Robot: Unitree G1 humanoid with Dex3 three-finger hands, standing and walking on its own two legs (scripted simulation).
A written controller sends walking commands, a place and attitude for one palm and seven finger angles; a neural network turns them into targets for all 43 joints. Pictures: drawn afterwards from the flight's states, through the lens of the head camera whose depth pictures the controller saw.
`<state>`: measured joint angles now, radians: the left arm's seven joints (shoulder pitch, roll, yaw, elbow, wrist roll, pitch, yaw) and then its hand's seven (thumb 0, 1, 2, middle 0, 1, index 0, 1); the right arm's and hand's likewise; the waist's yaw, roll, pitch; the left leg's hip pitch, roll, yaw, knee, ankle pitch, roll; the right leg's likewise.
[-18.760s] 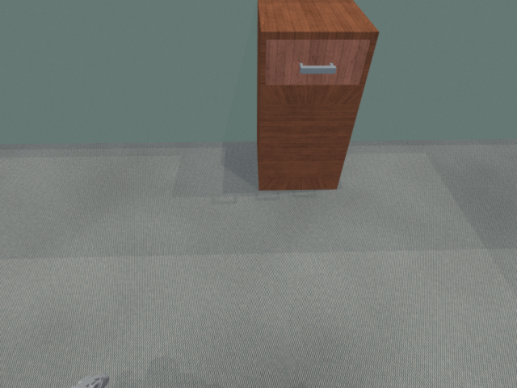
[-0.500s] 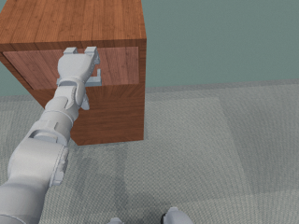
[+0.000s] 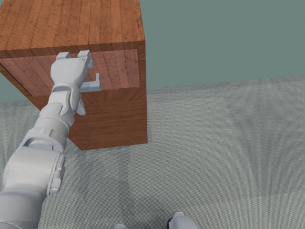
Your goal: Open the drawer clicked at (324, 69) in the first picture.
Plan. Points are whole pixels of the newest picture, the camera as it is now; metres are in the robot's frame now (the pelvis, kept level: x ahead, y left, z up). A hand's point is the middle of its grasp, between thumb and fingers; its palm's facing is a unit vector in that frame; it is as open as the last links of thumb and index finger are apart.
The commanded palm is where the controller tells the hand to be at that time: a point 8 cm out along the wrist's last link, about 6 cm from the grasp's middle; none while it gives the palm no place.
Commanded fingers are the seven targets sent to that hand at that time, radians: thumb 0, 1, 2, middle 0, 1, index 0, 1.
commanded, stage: move the hooked fingers above the handle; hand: left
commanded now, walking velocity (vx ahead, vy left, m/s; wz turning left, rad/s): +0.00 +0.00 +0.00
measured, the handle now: (79, 82) +0.57 +0.19 -0.02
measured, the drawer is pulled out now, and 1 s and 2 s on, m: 0.00 0.00 0.00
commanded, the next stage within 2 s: none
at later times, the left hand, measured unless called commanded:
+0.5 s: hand (72, 84) +0.51 +0.18 +0.04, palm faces -0.02 +0.00 -1.00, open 13.8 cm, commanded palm +0.49 +0.17 +0.09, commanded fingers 0.00 -0.50 0.30 -0.30 -1.20 -0.30 -1.20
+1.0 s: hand (67, 92) +0.49 +0.19 +0.03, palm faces -0.14 +0.03 -0.99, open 13.8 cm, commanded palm +0.49 +0.17 +0.09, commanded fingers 0.00 -0.50 0.30 -0.30 -1.20 -0.30 -1.20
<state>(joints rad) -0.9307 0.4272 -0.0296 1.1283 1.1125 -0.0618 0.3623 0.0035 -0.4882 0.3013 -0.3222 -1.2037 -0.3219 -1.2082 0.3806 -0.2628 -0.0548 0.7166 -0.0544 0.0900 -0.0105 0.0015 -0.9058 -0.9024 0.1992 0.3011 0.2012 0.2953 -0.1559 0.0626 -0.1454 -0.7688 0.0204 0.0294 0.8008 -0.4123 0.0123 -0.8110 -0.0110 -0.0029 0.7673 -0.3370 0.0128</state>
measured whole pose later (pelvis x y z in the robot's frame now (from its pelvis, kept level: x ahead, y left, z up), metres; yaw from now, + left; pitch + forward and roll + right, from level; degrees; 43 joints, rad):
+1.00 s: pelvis +0.00 +0.00 +0.01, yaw +0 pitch +20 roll +0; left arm -0.93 0.42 -0.09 1.21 1.06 0.12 0.30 0.00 -0.49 0.30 -0.32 -1.20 -0.32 -1.20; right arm 0.34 -0.26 -0.06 0.71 -0.03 0.10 -0.01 0.00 -0.91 -0.90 0.20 0.30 0.20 0.30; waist -0.14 0.07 -0.12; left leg -0.70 0.02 0.04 0.74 -0.38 0.01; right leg -0.75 -0.01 0.01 0.72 -0.31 0.02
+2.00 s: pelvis -0.01 +0.00 +0.00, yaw +0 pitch +21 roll -1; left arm -1.06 0.40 -0.13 1.25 1.04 0.11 0.25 0.00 -0.49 0.30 -0.32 -1.20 -0.33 -1.24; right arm 0.35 -0.25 -0.04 0.73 -0.02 0.08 -0.02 0.00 -0.91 -0.90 0.20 0.30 0.20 0.30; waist -0.18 0.07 -0.14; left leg -0.76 0.02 0.01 0.78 -0.39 0.01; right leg -0.79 -0.01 -0.01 0.73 -0.31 0.01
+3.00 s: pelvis +0.00 +0.00 -0.01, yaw +1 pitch +24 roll -1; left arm -0.99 0.43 -0.07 1.21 1.12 -0.03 0.39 0.00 -0.49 0.30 -0.32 -1.20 -0.32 -1.20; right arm 0.38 -0.26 -0.06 0.76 -0.06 0.04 -0.01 0.00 -0.91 -0.90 0.20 0.30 0.20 0.30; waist -0.17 0.06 -0.16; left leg -0.86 0.02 0.00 0.88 -0.44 0.01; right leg -0.89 -0.01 -0.02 0.83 -0.36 0.01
